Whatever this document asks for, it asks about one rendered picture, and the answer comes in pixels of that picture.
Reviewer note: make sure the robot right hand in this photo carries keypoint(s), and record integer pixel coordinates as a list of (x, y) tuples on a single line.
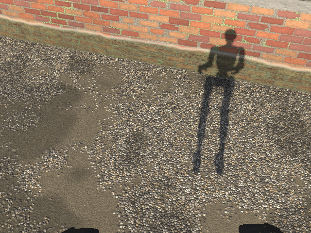
[(258, 228)]

